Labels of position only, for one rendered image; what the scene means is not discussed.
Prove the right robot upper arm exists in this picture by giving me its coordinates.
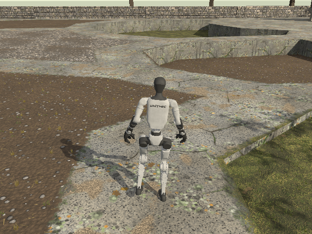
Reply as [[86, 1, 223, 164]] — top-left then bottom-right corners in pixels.
[[169, 99, 181, 125]]

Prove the left robot upper arm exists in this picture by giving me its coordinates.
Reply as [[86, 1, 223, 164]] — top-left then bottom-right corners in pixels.
[[133, 97, 149, 123]]

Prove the left robot hand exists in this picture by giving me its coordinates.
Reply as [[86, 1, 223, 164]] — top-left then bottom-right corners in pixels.
[[124, 131, 135, 143]]

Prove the robot left forearm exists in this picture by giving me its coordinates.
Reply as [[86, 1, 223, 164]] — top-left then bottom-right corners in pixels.
[[126, 116, 137, 134]]

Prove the right robot hand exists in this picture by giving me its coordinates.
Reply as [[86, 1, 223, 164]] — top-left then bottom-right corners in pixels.
[[176, 133, 187, 143]]

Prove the robot right foot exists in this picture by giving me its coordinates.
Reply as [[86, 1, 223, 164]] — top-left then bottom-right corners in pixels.
[[158, 189, 166, 202]]

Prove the robot left foot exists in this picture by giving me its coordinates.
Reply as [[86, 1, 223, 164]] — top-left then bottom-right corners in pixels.
[[136, 185, 143, 195]]

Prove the robot foot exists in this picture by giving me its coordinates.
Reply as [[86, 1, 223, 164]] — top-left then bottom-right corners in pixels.
[[136, 185, 143, 195], [158, 189, 166, 202]]

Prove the robot right forearm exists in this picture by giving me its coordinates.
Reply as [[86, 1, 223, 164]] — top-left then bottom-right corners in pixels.
[[176, 118, 185, 135]]

